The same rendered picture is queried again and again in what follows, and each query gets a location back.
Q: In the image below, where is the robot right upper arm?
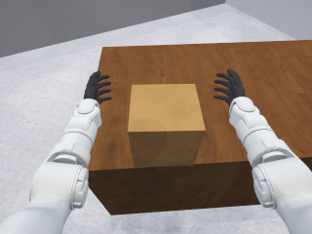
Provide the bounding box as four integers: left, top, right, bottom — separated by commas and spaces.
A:
252, 157, 312, 234

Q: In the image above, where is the robot right hand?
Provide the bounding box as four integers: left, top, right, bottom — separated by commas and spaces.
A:
214, 68, 246, 107

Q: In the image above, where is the robot left hand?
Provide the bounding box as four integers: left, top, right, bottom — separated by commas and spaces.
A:
83, 70, 112, 104

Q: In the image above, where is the pedestal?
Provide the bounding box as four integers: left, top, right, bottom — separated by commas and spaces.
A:
87, 40, 312, 215

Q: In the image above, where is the right robot forearm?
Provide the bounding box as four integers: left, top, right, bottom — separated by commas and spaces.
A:
229, 97, 312, 177

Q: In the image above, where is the carton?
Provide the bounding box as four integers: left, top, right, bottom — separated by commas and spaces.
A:
128, 84, 206, 168

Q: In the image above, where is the robot left upper arm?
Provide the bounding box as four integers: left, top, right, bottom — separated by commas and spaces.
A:
0, 161, 89, 234

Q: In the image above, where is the left robot forearm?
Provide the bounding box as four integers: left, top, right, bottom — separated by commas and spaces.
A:
29, 98, 102, 203

